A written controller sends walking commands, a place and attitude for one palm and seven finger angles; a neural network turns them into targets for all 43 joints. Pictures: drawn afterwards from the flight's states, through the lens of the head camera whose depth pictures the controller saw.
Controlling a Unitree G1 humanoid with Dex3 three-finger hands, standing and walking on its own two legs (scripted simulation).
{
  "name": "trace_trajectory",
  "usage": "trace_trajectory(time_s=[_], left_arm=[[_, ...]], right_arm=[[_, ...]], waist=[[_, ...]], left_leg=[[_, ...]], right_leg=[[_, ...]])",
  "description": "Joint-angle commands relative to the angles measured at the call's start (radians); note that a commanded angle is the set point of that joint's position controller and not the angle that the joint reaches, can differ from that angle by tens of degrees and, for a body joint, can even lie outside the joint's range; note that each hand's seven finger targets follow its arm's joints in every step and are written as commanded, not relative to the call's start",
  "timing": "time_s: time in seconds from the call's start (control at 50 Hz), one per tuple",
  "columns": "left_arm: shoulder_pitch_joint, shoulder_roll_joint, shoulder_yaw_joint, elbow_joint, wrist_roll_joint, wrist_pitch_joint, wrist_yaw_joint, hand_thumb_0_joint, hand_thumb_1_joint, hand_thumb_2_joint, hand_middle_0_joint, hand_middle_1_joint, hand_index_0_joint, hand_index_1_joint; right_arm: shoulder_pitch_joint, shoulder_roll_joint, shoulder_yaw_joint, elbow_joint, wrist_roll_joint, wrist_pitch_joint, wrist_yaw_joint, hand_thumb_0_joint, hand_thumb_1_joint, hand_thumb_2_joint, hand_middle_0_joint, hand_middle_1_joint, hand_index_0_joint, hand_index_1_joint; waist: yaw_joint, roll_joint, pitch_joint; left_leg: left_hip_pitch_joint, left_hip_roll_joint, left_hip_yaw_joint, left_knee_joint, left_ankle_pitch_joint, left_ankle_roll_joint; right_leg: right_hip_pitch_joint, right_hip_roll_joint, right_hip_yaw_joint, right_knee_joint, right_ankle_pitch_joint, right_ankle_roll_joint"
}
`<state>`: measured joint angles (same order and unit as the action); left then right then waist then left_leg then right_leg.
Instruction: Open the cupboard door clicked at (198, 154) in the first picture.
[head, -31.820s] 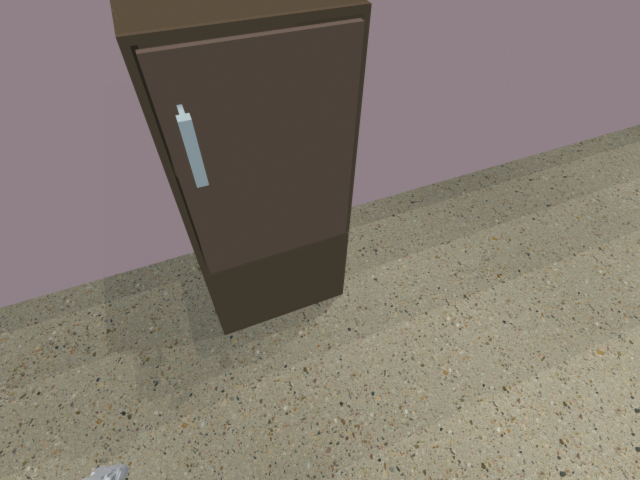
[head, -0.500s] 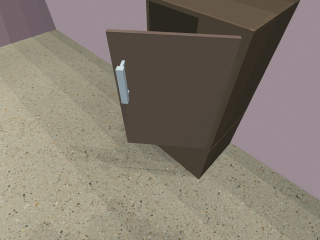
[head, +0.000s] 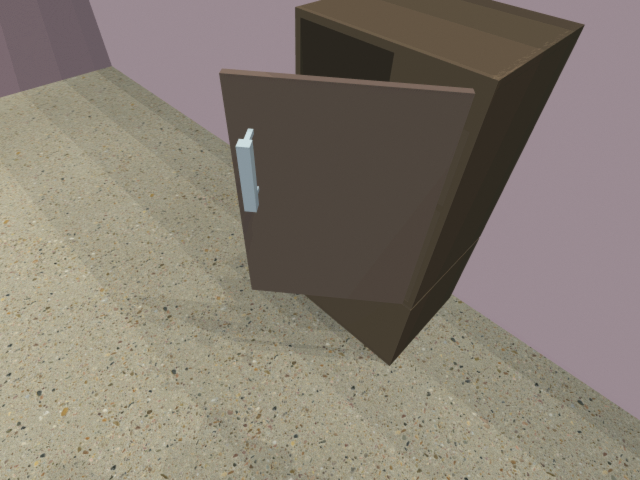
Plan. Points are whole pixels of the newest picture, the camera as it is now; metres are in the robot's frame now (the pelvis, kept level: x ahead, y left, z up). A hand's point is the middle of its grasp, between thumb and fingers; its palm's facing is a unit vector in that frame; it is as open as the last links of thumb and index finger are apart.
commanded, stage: look again from close up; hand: left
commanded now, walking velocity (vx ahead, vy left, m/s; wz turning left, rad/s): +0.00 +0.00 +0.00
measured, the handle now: (250, 170) +0.63 +0.16 +0.03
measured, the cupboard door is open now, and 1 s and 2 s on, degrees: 39 39 39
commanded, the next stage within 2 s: shuffle to correct the standing spot in 0.42 s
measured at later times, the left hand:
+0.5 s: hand out of the picture -0.01 +0.17 -0.18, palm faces +0.01 -0.99 -0.16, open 7.4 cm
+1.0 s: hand out of the picture +0.01 +0.16 -0.19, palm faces +0.05 -0.99 -0.13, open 7.4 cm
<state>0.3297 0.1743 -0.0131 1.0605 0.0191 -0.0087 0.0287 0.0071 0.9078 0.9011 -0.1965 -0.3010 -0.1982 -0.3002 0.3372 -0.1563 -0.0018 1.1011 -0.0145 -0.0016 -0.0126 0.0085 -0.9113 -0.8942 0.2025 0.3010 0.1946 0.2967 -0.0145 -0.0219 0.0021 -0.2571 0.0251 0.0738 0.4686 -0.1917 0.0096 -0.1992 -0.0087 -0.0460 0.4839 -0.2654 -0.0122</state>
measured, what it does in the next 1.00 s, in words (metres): shifts its weight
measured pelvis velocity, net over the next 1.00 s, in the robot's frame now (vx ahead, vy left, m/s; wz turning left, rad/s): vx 0.08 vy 0.01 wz -0.02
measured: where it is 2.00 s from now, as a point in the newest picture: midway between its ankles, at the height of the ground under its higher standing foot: outside the picture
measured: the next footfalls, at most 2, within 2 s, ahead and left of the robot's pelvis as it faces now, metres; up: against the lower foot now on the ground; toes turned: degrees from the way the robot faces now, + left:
none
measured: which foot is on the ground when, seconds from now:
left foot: down 0.00-1.00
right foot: down 0.00-1.00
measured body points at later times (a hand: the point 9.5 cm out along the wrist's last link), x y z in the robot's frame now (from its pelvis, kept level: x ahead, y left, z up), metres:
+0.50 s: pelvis +0.01 +0.01 +0.00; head +0.00 +0.01 +0.45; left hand -0.01 +0.22 -0.16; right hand +0.01 -0.21 -0.16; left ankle +0.04 +0.11 -0.74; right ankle +0.00 -0.11 -0.74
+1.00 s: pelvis +0.08 +0.01 -0.01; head +0.09 +0.03 +0.44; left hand +0.01 +0.21 -0.18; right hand +0.07 -0.21 -0.16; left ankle +0.05 +0.10 -0.74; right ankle +0.00 -0.11 -0.72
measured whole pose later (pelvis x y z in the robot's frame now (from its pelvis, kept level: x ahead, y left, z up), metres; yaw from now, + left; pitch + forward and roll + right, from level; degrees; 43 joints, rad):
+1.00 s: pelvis +0.08 +0.01 -0.01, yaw -1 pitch -1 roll +0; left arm 0.44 0.13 0.02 1.14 0.02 -0.01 0.03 0.01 0.91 0.90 -0.20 -0.30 -0.20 -0.30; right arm 0.31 -0.12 -0.01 1.11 -0.02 -0.05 -0.03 0.01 -0.91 -0.89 0.20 0.30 0.19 0.30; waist 0.01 -0.05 0.02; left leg -0.21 0.03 0.13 0.59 -0.37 0.03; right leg -0.21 -0.02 -0.04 0.76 -0.48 -0.02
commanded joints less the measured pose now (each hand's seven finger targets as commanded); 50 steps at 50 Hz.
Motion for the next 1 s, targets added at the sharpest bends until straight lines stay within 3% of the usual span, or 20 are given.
trace_trajectory(time_s=[0.0,0.2,0.36,0.44,0.5,0.54,0.6,0.68,0.72,0.76,0.8,0.84,0.86,0.88,0.9,0.92,0.94,0.96,0.98], left_arm=[[0.052,0.095,0.022,-0.022,-0.006,-0.018,0.007,0.0,0.9,0.9,-0.2,-0.3,-0.2,-0.3],[0.064,0.074,0.021,-0.001,-0.003,-0.018,0.011,0.0,0.9,0.9,-0.2,-0.3,-0.2,-0.3],[0.075,0.065,0.02,0.008,-0.001,-0.021,0.012,0.0,0.9,0.9,-0.2,-0.3,-0.2,-0.3],[0.079,0.062,0.02,0.012,-0.002,-0.02,0.011,0.0,0.9,0.9,-0.2,-0.3,-0.2,-0.3],[0.08,0.063,0.021,0.013,-0.001,-0.021,0.011,0.0,0.9,0.9,-0.2,-0.3,-0.2,-0.3],[0.094,0.058,0.024,0.019,0.002,-0.018,0.007,0.0,0.9,0.9,-0.2,-0.3,-0.2,-0.3],[0.106,0.053,0.033,0.011,0.009,-0.01,-0.004,0.0,0.9,0.9,-0.2,-0.3,-0.2,-0.3],[0.14,0.044,0.041,0.006,0.011,-0.016,-0.013,0.0,0.9,0.9,-0.2,-0.3,-0.2,-0.3],[0.156,0.05,0.046,0.006,0.009,-0.022,-0.015,0.0,0.9,0.9,-0.2,-0.3,-0.2,-0.3],[0.18,0.067,0.053,0.015,0.006,-0.028,-0.013,0.0,0.9,0.9,-0.2,-0.3,-0.2,-0.3],[0.228,0.092,0.066,0.031,0.003,-0.033,-0.006,0.0,0.9,0.9,-0.2,-0.3,-0.2,-0.3],[0.237,0.095,0.071,0.037,0.005,-0.039,-0.002,0.0,0.9,0.9,-0.2,-0.3,-0.2,-0.3],[0.223,0.093,0.072,0.034,0.007,-0.038,0.001,0.0,0.9,0.9,-0.2,-0.3,-0.2,-0.3],[0.186,0.078,0.069,0.026,0.006,-0.034,0.003,0.0,0.9,0.9,-0.2,-0.3,-0.2,-0.3],[0.16,0.052,0.06,0.019,0.003,-0.029,0.004,0.0,0.9,0.9,-0.2,-0.3,-0.2,-0.3],[0.147,0.023,0.048,0.01,-0.001,-0.031,0.007,0.0,0.9,0.9,-0.2,-0.3,-0.2,-0.3],[0.105,0.01,0.04,0.002,-0.006,-0.03,0.014,0.0,0.9,0.9,-0.2,-0.3,-0.2,-0.3],[0.07,0.024,0.044,-0.004,-0.008,-0.022,0.018,0.0,0.9,0.9,-0.2,-0.3,-0.2,-0.3],[0.049,0.007,0.044,-0.001,-0.005,-0.017,0.017,0.0,0.9,0.9,-0.2,-0.3,-0.2,-0.3]], right_arm=[[0.009,-0.101,-0.013,-0.033,0.003,-0.028,-0.008,0.0,-0.9,-0.9,0.2,0.3,0.2,0.3],[0.013,-0.086,-0.016,-0.012,0.004,-0.027,-0.01,0.0,-0.9,-0.9,0.2,0.3,0.2,0.3],[0.004,-0.083,-0.016,-0.009,0.005,-0.028,-0.011,0.0,-0.9,-0.9,0.2,0.3,0.2,0.3],[-0.004,-0.083,-0.016,-0.008,0.003,-0.026,-0.011,0.0,-0.9,-0.9,0.2,0.3,0.2,0.3],[-0.003,-0.085,-0.016,-0.008,0.004,-0.028,-0.011,0.0,-0.9,-0.9,0.2,0.3,0.2,0.3],[0.011,-0.088,-0.019,0.001,-0.001,-0.025,-0.009,0.0,-0.9,-0.9,0.2,0.3,0.2,0.3],[0.009,-0.105,-0.03,-0.01,-0.006,-0.015,-0.005,0.0,-0.9,-0.9,0.2,0.3,0.2,0.3],[0.012,-0.103,-0.038,-0.027,-0.007,-0.019,-0.003,0.0,-0.9,-0.9,0.2,0.3,0.2,0.3],[0.015,-0.088,-0.036,-0.035,-0.006,-0.026,-0.003,0.0,-0.9,-0.9,0.2,0.3,0.2,0.3],[0.007,-0.061,-0.03,-0.046,-0.004,-0.035,-0.002,0.0,-0.9,-0.9,0.2,0.3,0.2,0.3],[-0.028,-0.038,-0.025,-0.063,-0.006,-0.044,0.001,0.0,-0.9,-0.9,0.2,0.3,0.2,0.3],[-0.055,-0.029,-0.024,-0.075,-0.006,-0.05,0.002,0.0,-0.9,-0.9,0.2,0.3,0.2,0.3],[-0.042,-0.02,-0.022,-0.069,-0.003,-0.053,0.002,0.0,-0.9,-0.9,0.2,0.3,0.2,0.3],[0.0,-0.015,-0.017,-0.049,0.0,-0.057,-0.003,0.0,-0.9,-0.9,0.2,0.3,0.2,0.3],[0.096,-0.039,-0.018,-0.009,0.0,-0.063,-0.014,0.0,-0.9,-0.9,0.2,0.3,0.2,0.3],[0.194,-0.103,-0.027,0.031,-0.005,-0.063,-0.027,0.0,-0.9,-0.9,0.2,0.3,0.2,0.3],[0.241,-0.115,-0.021,0.06,-0.002,-0.057,-0.039,0.0,-0.9,-0.9,0.2,0.3,0.2,0.3],[0.215,-0.096,-0.009,0.06,-0.001,-0.049,-0.047,0.0,-0.9,-0.9,0.2,0.3,0.2,0.3],[0.164,-0.092,-0.01,0.047,-0.006,-0.045,-0.047,0.0,-0.9,-0.9,0.2,0.3,0.2,0.3]], waist=[[0.016,0.027,0.064],[0.013,0.038,0.078],[0.013,0.011,0.076],[0.013,0.034,0.095],[0.013,0.02,0.074],[0.013,0.029,0.06],[0.016,0.054,0.135],[0.025,0.047,0.157],[0.028,0.003,0.156],[0.038,-0.088,0.149],[0.05,-0.17,0.133],[0.049,-0.145,0.131],[0.037,-0.102,0.122],[0.006,-0.067,0.11],[-0.03,0.024,0.054],[-0.048,0.188,-0.012],[-0.055,0.349,0.0],[-0.042,0.252,0.046],[-0.027,0.174,0.089]], left_leg=[[-0.006,0.082,-0.101,-0.114,-0.044,0.015],[0.008,0.085,-0.101,-0.129,-0.052,0.015],[0.037,0.086,-0.097,-0.125,-0.003,0.017],[0.029,0.083,-0.1,-0.145,-0.055,0.015],[0.042,0.086,-0.096,-0.139,-0.023,0.016],[0.046,0.089,-0.1,-0.143,-0.165,0.022],[-0.032,0.107,-0.138,-0.177,-0.386,0.042],[-0.075,0.111,-0.147,-0.144,-0.404,0.061],[-0.087,0.093,-0.118,-0.083,-0.345,0.056],[-0.14,0.047,-0.043,0.039,-0.234,0.041],[-0.215,0.0,0.043,0.201,-0.185,0.021],[-0.24,0.012,0.043,0.231,-0.243,0.021],[-0.196,0.012,0.051,0.18,-0.217,0.021],[-0.071,0.015,0.045,0.061,-0.097,0.022],[0.128,0.058,-0.012,-0.012,0.214,0.04],[0.31,0.204,-0.159,-0.003,0.609,0.112],[0.381,0.322,-0.246,-0.059,0.994,0.184],[0.33,0.358,-0.243,-0.049,1.09,0.228],[0.261,0.343,-0.199,-0.054,1.031,0.218]], right_leg=[[-0.054,-0.09,0.107,-0.125,-0.004,-0.029],[-0.06,-0.087,0.101,-0.126,0.015,-0.025],[-0.059,-0.091,0.099,-0.133,0.048,-0.02],[-0.073,-0.089,0.103,-0.139,0.019,-0.021],[-0.058,-0.09,0.101,-0.136,0.044,-0.019],[-0.063,-0.08,0.092,-0.115,-0.081,-0.026],[-0.12,-0.058,0.084,-0.09,-0.251,-0.035],[-0.12,-0.055,0.097,-0.07,-0.251,-0.053],[-0.104,-0.076,0.138,-0.091,-0.246,-0.069],[-0.031,-0.119,0.199,-0.136,-0.206,-0.094],[0.053,-0.206,0.299,-0.18,-0.077,-0.142],[0.091,-0.245,0.309,-0.17,0.073,-0.184],[0.094,-0.233,0.266,-0.125,0.188,-0.181],[0.042,-0.192,0.195,-0.041,0.34,-0.15],[-0.035,-0.102,0.082,0.119,0.457,-0.091],[-0.17,-0.023,-0.002,0.28,0.254,-0.031],[-0.297,0.001,-0.021,0.425,-0.246,-0.007],[-0.313,-0.032,0.033,0.463,-0.341,-0.01],[-0.293,-0.059,0.042,0.424,-0.329,-0.008]])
